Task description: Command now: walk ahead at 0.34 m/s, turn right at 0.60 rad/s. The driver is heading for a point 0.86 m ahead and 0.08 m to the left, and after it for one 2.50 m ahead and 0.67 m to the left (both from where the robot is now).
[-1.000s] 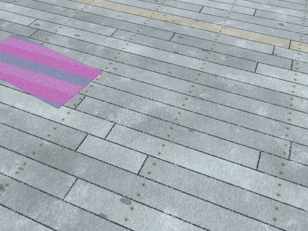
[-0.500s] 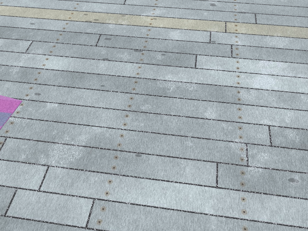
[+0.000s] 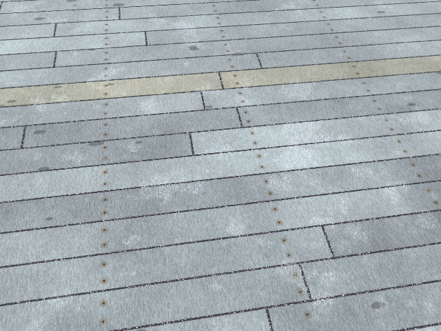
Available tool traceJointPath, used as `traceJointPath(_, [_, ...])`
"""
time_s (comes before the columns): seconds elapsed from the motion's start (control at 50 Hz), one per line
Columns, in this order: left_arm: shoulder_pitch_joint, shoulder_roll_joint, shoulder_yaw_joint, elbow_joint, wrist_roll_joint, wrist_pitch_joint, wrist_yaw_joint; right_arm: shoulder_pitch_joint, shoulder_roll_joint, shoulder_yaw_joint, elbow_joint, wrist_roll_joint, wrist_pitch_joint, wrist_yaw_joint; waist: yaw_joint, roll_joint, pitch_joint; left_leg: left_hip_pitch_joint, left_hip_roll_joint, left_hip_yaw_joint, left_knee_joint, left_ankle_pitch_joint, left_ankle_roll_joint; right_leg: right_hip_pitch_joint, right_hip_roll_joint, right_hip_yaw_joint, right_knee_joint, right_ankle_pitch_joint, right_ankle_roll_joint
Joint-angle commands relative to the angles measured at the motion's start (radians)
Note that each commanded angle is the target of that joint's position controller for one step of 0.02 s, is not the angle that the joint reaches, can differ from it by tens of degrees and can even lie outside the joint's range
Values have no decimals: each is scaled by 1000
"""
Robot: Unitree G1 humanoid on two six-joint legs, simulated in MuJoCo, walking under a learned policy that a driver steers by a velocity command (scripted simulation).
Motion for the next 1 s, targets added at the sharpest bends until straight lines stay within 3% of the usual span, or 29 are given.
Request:
traceJointPath(0.02, [23,60,27,-89,4,9,6,-13,-113,-27,-36,-5,-16,0,20,145,-33,129,271,-186,-206,494,154,-132,-77,13,-12,55,22])
traceJointPath(0.06, [0,35,18,-107,10,15,10,-10,-142,-33,-15,-1,-15,-3,25,152,-39,135,276,-118,-200,677,176,-144,-68,4,-116,107,37])
traceJointPath(0.16, [-120,1,0,-130,16,4,-15,2,-167,-33,17,21,28,-21,-16,139,-84,173,242,-3,-183,620,157,-22,-44,-63,-442,331,33])
traceJointPath(0.24, [-192,24,7,-164,19,-1,-34,34,-196,-36,45,39,47,-17,-36,150,-77,250,280,-44,-113,568,151,19,-22,-81,-590,267,2])
traceJointPath(0.3, [-99,67,29,-138,30,-9,-30,37,-178,-29,61,55,55,-19,23,123,-114,233,218,-32,76,516,83,230,18,-102,-829,432,-64])
traceJointPath(0.32, [-36,144,47,-135,46,-8,-16,62,-140,-13,50,28,46,-17,34,30,-208,116,161,14,235,328,24,440,-120,33,-774,847,-119])
traceJointPath(0.34, [-21,175,39,-151,64,0,-3,130,-68,20,33,-9,34,-2,4,-163,-295,-167,49,24,492,-285,-49,693,-363,301,-704,1223,-305])
traceJointPath(0.36, [-10,61,6,-130,51,-1,-7,134,-81,24,54,5,44,9,23,-156,-387,-188,79,-114,584,-538,-73,660,-411,357,-736,1108,-371])
traceJointPath(0.38, [-46,30,-6,-125,41,-2,-17,84,-132,9,46,28,59,12,27,-94,-309,-210,102,-135,609,-538,-83,594,-345,296,-757,981,-329])
traceJointPath(0.4, [-98,33,-7,-119,35,-3,-22,45,-126,8,44,30,74,5,13,-49,-245,-231,113,-126,577,-513,-88,529,-297,243,-775,876,-275])
traceJointPath(0.44, [-185,74,4,-122,39,2,-22,21,-130,1,52,9,111,-17,-17,-18,-154,-128,110,-103,482,-407,-107,311,-240,172,-857,673,-223])
traceJointPath(0.46, [-217,104,14,-118,46,7,-19,68,-106,7,60,17,123,-23,-50,-89,-145,-60,98,-88,422,-357,-117,237,-238,155,-864,632,-236])
traceJointPath(0.54, [-230,44,-2,-87,40,16,-10,86,-77,11,94,11,125,-26,-44,-80,-162,88,67,-51,205,-111,-98,185,-176,85,-856,380,-183])
traceJointPath(0.58, [-192,12,-13,-53,36,16,-10,68,-68,16,90,-13,124,-20,-43,-55,-133,173,65,-53,54,24,-64,133,-122,60,-854,94,-101])
traceJointPath(0.6, [-162,2,-15,-32,43,16,-9,50,-102,13,74,-24,124,-21,-22,-12,-88,166,123,-118,4,17,-33,101,-83,43,-831,-56,-50])
traceJointPath(0.62, [-127,6,-12,-32,48,17,-10,8,-160,1,66,-11,125,-28,30,105,-29,56,159,-140,-23,-147,11,120,-26,-6,-814,-61,-10])
traceJointPath(0.64, [-151,-4,-15,-31,47,17,-4,-25,-136,3,70,-9,121,-25,24,184,-3,-97,154,-170,-89,-365,29,250,-1,-55,-760,42,13])
traceJointPath(0.66, [-163,33,-1,-19,41,21,5,-20,-104,12,69,-13,114,-28,11,166,9,-141,131,-159,-129,-482,16,273,8,-61,-730,12,14])
traceJointPath(0.7, [-147,46,13,-2,29,21,18,15,-147,-2,78,2,104,-35,-6,199,45,-115,149,-198,-166,-582,27,188,49,-106,-638,-113,2])
traceJointPath(0.72, [-149,25,11,-1,26,12,14,43,-170,-10,84,10,97,-35,-18,228,59,-76,210,-284,-205,-635,59,140,67,-142,-567,-73,1])
traceJointPath(0.78, [-163,12,17,0,5,-24,-5,77,-188,-24,96,30,75,-45,-32,259,107,1,355,-456,-274,-596,158,6,-4,-105,-408,-36,-40])
traceJointPath(0.84, [-129,-16,14,23,-3,-51,-17,35,-173,-24,93,48,65,-34,5,221,93,26,300,-346,-234,-417,134,132,-3,-136,-632,-22,-79])
traceJointPath(0.88, [4,13,35,97,5,-52,-19,20,-148,-20,96,50,65,-27,57,175,23,-42,221,-239,-121,-285,91,392,36,-155,-744,152,-69])
traceJointPath(0.9, [100,47,48,123,2,-51,-15,-5,-103,-6,86,43,59,-24,91,87,-12,-109,162,-156,51,-193,47,506,-45,-34,-806,112,-90])
traceJointPath(0.92, [203,160,75,137,2,-49,-8,-15,-37,11,48,32,41,-21,99,-198,-49,-334,31,-1,387,-207,-32,675,-249,324,-933,17,-199])
traceJointPath(0.94, [249,154,67,140,14,-60,-18,-65,-86,1,21,42,22,-24,132,-228,-33,-497,11,-85,611,-386,-28,680,-379,588,-1026,-53,-313])
traceJointPath(0.96, [186,97,45,127,20,-72,-17,-55,-123,-12,24,61,11,-18,86,-119,14,-574,77,-141,723,-342,3,666,-374,534,-1011,-85,-301])
traceJointPath(0.98, [139,66,33,112,22,-77,-17,-43,-115,-10,38,67,5,-8,64,-74,23,-590,110,-145,735,-247,29,649,-328,433,-1018,-79,-261])
traceJointPath(1.0, [123,48,23,103,19,-77,-22,-62,-111,-11,46,44,-2,0,69,-16,35,-560,133,-138,693,-177,43,611,-281,316,-1019,93,-209])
